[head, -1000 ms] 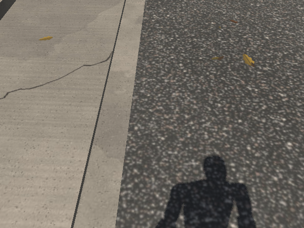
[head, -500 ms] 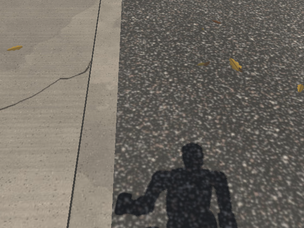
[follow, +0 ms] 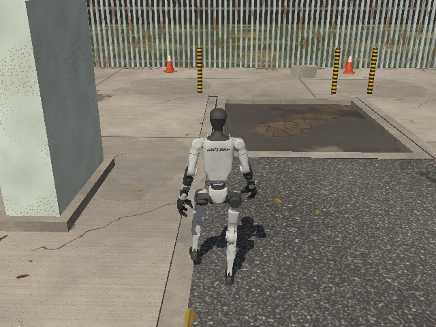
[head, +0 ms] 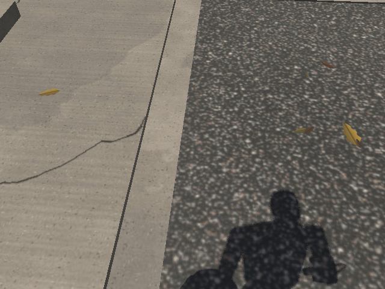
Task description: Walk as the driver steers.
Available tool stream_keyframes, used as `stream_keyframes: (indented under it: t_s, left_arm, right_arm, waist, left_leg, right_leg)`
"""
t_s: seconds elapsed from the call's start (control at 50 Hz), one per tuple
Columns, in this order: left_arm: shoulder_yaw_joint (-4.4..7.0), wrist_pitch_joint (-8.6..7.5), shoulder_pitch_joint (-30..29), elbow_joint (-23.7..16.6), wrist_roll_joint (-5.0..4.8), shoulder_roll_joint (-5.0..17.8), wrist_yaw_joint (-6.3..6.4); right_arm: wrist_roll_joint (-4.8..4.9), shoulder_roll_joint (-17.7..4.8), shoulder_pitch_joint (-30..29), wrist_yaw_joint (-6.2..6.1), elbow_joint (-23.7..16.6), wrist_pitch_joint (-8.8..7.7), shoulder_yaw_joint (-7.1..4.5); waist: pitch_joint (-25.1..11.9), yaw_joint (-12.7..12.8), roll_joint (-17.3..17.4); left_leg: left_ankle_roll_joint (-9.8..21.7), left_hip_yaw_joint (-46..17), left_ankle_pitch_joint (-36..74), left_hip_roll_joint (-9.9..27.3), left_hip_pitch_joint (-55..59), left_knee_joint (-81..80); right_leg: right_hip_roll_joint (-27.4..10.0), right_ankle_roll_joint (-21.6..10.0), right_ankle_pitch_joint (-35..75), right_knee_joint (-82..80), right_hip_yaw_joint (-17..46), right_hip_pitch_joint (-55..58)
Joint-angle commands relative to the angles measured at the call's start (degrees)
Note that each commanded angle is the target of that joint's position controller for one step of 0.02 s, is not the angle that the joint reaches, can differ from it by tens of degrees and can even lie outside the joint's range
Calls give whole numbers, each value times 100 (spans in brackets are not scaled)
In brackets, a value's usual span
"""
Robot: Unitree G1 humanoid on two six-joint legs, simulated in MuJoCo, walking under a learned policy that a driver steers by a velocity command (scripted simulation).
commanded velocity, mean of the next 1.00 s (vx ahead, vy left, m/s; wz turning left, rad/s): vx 0.43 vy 0.00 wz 0.00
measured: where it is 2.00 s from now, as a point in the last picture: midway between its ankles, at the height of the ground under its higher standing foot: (200, 244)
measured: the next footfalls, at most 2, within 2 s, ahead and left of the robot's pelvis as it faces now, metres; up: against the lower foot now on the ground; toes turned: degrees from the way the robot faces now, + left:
left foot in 0.20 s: +0.31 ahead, +0.16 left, +0.00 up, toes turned +3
right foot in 0.76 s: +0.64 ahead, -0.08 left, +0.00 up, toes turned -3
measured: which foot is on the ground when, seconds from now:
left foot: up 0.00-0.18, down 0.20-0.76, up 0.78-1.00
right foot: down 0.00-0.20, up 0.22-0.74, down 0.76-1.00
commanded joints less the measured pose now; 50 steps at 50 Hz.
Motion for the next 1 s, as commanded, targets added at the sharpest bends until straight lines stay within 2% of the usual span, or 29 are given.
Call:
stream_keyframes:
  t_s: [0.02,0.08,0.14,0.18,0.2,0.22,0.24,0.26,0.28,0.3,0.32,0.34,0.38,0.44,0.56,0.64,0.68,0.72,0.74,0.76,0.78,0.8,0.82,0.84,0.86,0.88,0.92,0.94,1.0]
  left_arm:
    - [161,-64,-18,-295,-68,922,73]
    - [189,10,325,-153,-104,954,80]
    - [249,106,351,-105,-114,1043,106]
    - [264,167,95,-173,-112,1096,113]
    - [200,186,53,-229,-82,931,111]
    - [93,168,270,-380,3,639,110]
    - [-91,17,808,-352,-33,-3,50]
    - [55,-110,374,-361,-183,652,25]
    - [106,-187,-139,-519,-265,874,15]
    - [115,-201,-409,-563,-226,851,63]
    - [163,-154,-521,-569,-146,817,98]
    - [176,-69,-385,-546,-130,720,99]
    - [163,67,-243,-512,-122,493,104]
    - [182,135,-800,-719,-49,505,120]
    - [112,79,-1942,-1046,-68,340,19]
    - [63,34,-2535,-1271,-113,361,-96]
    - [68,-10,-2630,-1376,-127,437,-166]
    - [144,-47,-2254,-1320,-105,625,-195]
    - [242,-64,-1615,-1137,-45,792,-186]
    - [373,-79,-730,-864,20,1092,-161]
    - [468,-76,135,-698,152,1586,-112]
    - [432,-28,206,-613,119,1636,-154]
    - [316,11,142,-685,18,1193,-160]
    - [241,18,-425,-765,-26,979,-129]
    - [169,13,-885,-842,-5,815,-119]
    - [128,6,-1159,-855,25,665,-114]
    - [60,-6,-1313,-757,167,476,-119]
    - [50,-17,-1354,-709,201,492,-106]
    - [76,21,-1524,-651,194,697,-6]
  right_arm:
    - [30,-160,-473,78,-329,-58,19]
    - [73,-191,-930,183,-508,-82,59]
    - [91,-365,-931,281,-627,-135,29]
    - [80,-654,-103,284,-429,-165,-117]
    - [57,-964,929,248,-111,-165,-273]
    - [-45,-1444,1913,196,83,-145,-397]
    - [-47,-1596,2083,255,171,-137,-396]
    - [12,-1043,1878,257,117,-153,-239]
    - [30,-808,1383,239,4,-167,-169]
    - [-19,-704,924,241,-97,-170,-124]
    - [-76,-538,676,257,-127,-179,-79]
    - [-128,-409,612,269,-98,-187,-33]
    - [-94,-440,777,257,7,-196,-43]
    - [-74,-686,1050,145,109,-185,-103]
    - [-2,-720,1555,28,260,-104,-96]
    - [33,-750,1924,10,458,-26,-122]
    - [55,-803,1938,-10,512,22,-159]
    - [43,-883,1744,-29,488,80,-190]
    - [45,-892,1595,-42,456,121,-188]
    - [20,-770,1592,-49,409,141,-134]
    - [-140,-506,1813,-47,251,104,-24]
    - [-68,117,2667,16,431,5,160]
    - [67,-518,2310,35,516,-69,3]
    - [161,-643,1743,23,339,-81,-40]
    - [113,-608,1441,-28,296,-44,-42]
    - [46,-578,1318,-85,273,34,-88]
    - [3,-297,1580,-122,330,214,-75]
    - [-3,-172,1652,-139,341,267,-56]
    - [-49,-175,1345,-192,234,355,-36]
  waist:
    - [428,-49,-461]
    - [556,100,-475]
    - [493,-53,-589]
    - [-19,-571,-704]
    - [-672,-994,-588]
    - [-1579,-1139,258]
    - [-2162,-802,1650]
    - [-1792,-938,1044]
    - [-1057,-869,730]
    - [-698,-687,186]
    - [-390,-526,67]
    - [-344,-345,182]
    - [-219,-231,210]
    - [70,-290,62]
    - [344,-615,127]
    - [563,-788,154]
    - [580,-718,211]
    - [368,-434,349]
    - [-26,-75,396]
    - [-631,276,271]
    - [-1594,335,-691]
    - [-2517,-20,-2005]
    - [-2380,187,-1197]
    - [-1497,78,-995]
    - [-1012,-107,-494]
    - [-701,-276,-390]
    - [-646,-571,-570]
    - [-617,-660,-638]
    - [-657,-717,-754]
  left_leg:
    - [-51,250,689,-214,411,-917]
    - [10,242,440,-308,244,-1395]
    - [221,239,-207,-409,424,-1690]
    - [432,529,-483,-749,1677,-1846]
    - [625,493,-386,-756,3129,-1743]
    - [1120,-1190,-662,509,5024,-1747]
    - [1860,-3824,-1589,1436,6375,-2660]
    - [1599,-3710,-2028,1233,6192,-2869]
    - [1347,-2785,-1594,1062,5444,-2913]
    - [1230,-2158,-973,873,4609,-3048]
    - [1179,-1688,-465,681,3928,-3217]
    - [1148,-1393,-258,555,3563,-3375]
    - [1226,-1044,-21,457,3262,-3626]
    - [1274,-737,285,455,3270,-3863]
    - [1004,-101,138,179,3486,-3997]
    - [998,-92,124,433,4153,-3774]
    - [941,-131,398,614,4497,-3540]
    - [786,-63,1711,603,4627,-3004]
    - [637,103,2875,399,4568,-2246]
    - [392,317,2955,41,4096,-1110]
    - [90,521,614,-483,2589,839]
    - [-188,-4,-3847,-1418,984,2615]
    - [-142,-699,-3852,-1159,752,3157]
    - [-117,-447,-3490,-891,376,3103]
    - [-151,-224,-3064,-591,509,2763]
    - [-173,-154,-2782,-419,787,2400]
    - [-173,-166,-2445,-271,1652,1877]
    - [-198,-124,-2325,-275,1847,1553]
    - [-253,-35,-1758,-288,2134,292]
  right_leg:
    - [-1429,-796,812,-719,685,-506]
    - [-1669,-778,837,-458,714,177]
    - [-1954,-648,1359,-39,810,757]
    - [-1787,-465,3073,949,597,785]
    - [-1456,-293,3333,2180,346,295]
    - [-964,-25,1639,4233,32,-1219]
    - [3,202,-2192,5789,536,-3104]
    - [-338,86,-2209,6416,1142,-3775]
    - [-630,-9,-1674,6409,986,-4043]
    - [-923,-17,-1119,6138,849,-3797]
    - [-1100,-3,-808,5809,824,-3534]
    - [-1229,-2,-615,5619,862,-3201]
    - [-1300,62,-506,5268,803,-3053]
    - [-1352,245,158,4461,748,-3593]
    - [-1070,320,1660,2530,446,-3498]
    - [-938,223,1445,1954,400,-3625]
    - [-894,84,1056,1772,406,-3591]
    - [-669,-75,683,1605,264,-2878]
    - [-415,-190,819,1480,62,-1956]
    - [-490,-369,1662,1519,136,-588]
    - [-1789,-834,3535,1957,1519,1426]
    - [-2961,-1812,3957,1378,3718,2815]
    - [-2672,-1579,3717,1216,3462,2370]
    - [-2478,-1337,3889,1164,2527,1572]
    - [-2219,-1173,3996,980,1970,711]
    - [-2042,-1087,3879,761,1633,-13]
    - [-1837,-1053,3895,467,1225,-898]
    - [-1770,-1094,4046,388,1024,-1130]
    - [-1608,-1037,3913,301,647,-1297]
Keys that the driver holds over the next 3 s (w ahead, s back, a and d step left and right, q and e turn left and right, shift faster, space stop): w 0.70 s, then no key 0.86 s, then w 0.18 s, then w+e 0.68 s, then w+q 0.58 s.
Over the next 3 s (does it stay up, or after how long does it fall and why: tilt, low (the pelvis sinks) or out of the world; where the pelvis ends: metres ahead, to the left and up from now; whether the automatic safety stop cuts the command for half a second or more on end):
stays up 1.27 -0.07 -0.03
